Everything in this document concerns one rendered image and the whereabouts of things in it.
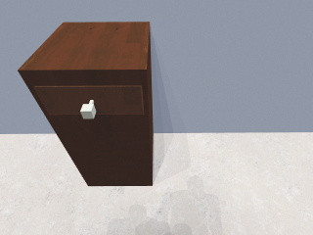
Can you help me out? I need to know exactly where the cabinet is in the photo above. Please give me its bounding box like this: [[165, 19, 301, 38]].
[[18, 22, 154, 187]]

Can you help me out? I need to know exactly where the handle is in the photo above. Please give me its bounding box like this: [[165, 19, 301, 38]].
[[80, 100, 96, 119]]

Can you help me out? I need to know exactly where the drawer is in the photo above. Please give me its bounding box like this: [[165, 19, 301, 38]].
[[34, 85, 144, 115]]

